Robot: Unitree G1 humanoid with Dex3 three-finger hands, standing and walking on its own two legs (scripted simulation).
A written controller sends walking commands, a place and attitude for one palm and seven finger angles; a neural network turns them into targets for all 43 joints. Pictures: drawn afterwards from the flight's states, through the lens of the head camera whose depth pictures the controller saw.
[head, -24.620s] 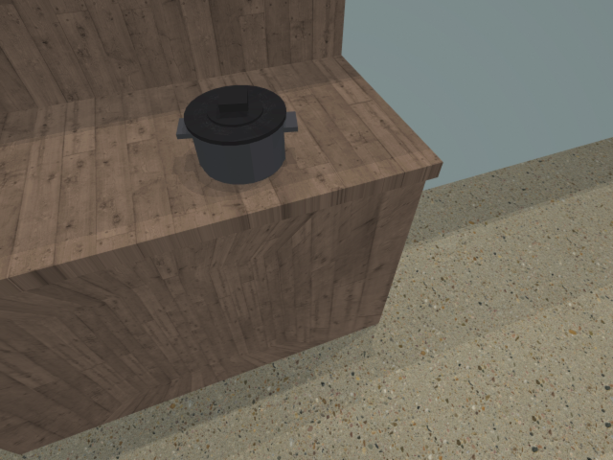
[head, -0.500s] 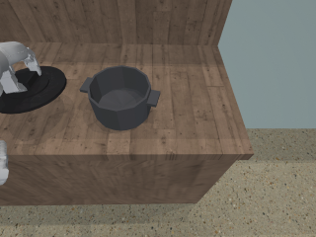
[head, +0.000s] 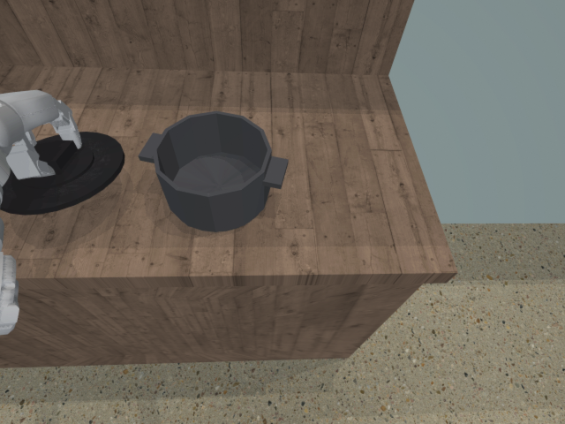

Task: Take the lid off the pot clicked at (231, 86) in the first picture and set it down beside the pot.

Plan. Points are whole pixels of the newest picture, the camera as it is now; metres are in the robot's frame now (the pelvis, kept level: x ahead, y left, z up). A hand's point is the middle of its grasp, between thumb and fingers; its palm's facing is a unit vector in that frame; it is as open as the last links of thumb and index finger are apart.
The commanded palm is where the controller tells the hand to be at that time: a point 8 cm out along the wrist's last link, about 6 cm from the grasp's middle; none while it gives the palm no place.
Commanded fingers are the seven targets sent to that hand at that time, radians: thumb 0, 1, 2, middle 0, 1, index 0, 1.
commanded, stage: lower the lid onto the table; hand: left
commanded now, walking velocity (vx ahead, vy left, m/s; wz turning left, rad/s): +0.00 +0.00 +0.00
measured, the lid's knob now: (50, 154) +0.48 +0.32 +0.09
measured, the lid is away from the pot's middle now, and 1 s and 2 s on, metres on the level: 0.23 0.24 0.24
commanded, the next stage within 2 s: open the fingers wide in 1.40 s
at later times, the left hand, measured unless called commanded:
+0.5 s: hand (43, 169) +0.45 +0.33 +0.09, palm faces -0.49 -0.14 -0.86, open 8.4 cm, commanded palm +0.48 +0.33 +0.16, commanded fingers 0.00 0.57 1.10 -0.79 -0.98 -0.75 -0.94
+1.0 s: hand (42, 180) +0.44 +0.33 +0.07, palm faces -0.52 -0.13 -0.84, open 8.5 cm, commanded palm +0.50 +0.33 +0.12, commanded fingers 0.00 0.57 1.10 -0.79 -0.98 -0.75 -0.94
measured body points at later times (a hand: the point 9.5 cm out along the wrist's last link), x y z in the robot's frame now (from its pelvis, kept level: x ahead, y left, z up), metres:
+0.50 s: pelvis +0.00 +0.00 -0.01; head +0.08 +0.02 +0.44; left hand +0.47 +0.33 +0.14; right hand +0.03 -0.28 -0.12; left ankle -0.01 +0.05 -0.74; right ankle -0.01 -0.17 -0.73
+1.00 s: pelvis -0.01 +0.00 -0.02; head +0.08 +0.03 +0.42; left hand +0.47 +0.34 +0.12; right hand -0.01 -0.28 -0.13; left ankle -0.01 +0.05 -0.74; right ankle -0.01 -0.17 -0.74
